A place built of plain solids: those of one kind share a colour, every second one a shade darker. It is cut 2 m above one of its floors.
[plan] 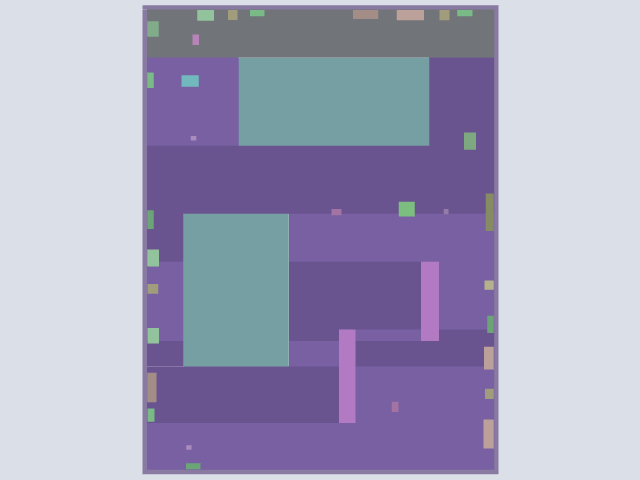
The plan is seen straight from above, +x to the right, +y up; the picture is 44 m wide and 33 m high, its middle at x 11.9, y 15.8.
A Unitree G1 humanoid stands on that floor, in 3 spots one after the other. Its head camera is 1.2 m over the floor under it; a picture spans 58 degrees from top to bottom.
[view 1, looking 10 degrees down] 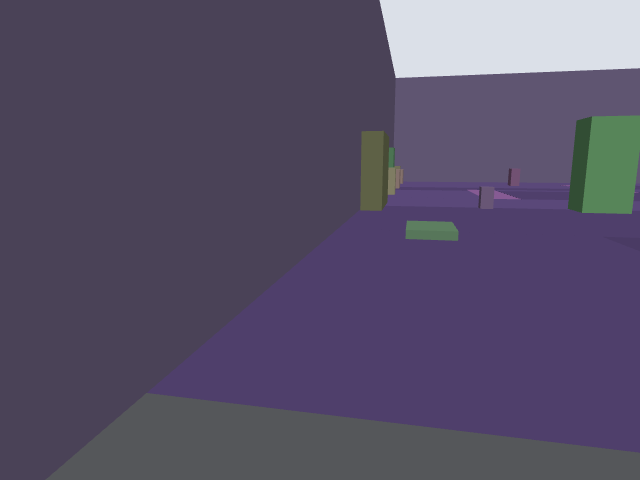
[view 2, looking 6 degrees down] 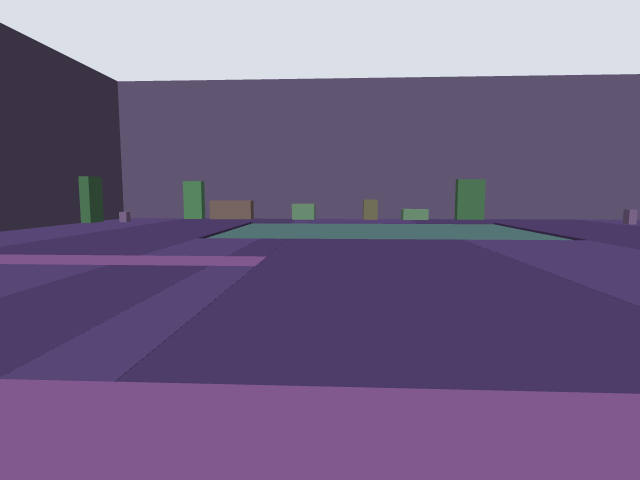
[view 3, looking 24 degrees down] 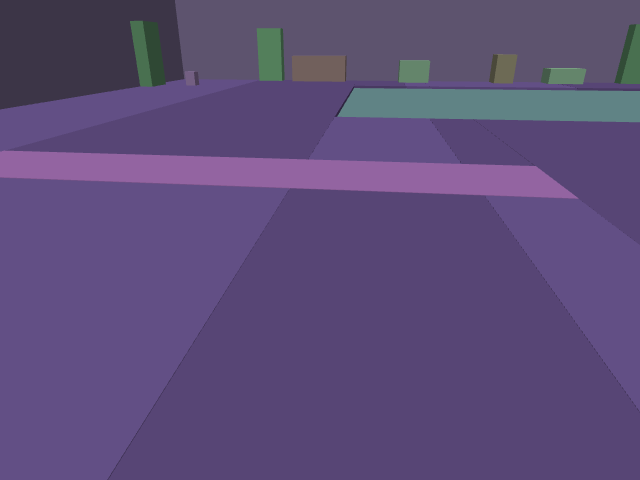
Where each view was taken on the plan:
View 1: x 22.54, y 30.23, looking -78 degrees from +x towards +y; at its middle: wall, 6.57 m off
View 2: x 21.47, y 11.11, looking -177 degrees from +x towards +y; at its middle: floor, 11.49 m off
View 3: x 18.15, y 7.86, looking -173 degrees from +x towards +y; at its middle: floor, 2.95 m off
